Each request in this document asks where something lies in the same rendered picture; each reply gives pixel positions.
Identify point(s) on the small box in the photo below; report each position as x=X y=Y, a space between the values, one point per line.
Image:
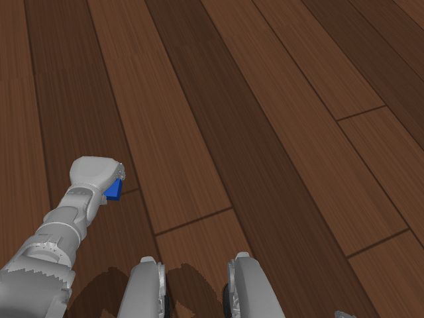
x=114 y=192

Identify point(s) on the left robot arm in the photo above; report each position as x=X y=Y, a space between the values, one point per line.
x=36 y=282

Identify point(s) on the left robot hand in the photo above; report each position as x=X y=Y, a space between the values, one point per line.
x=99 y=172

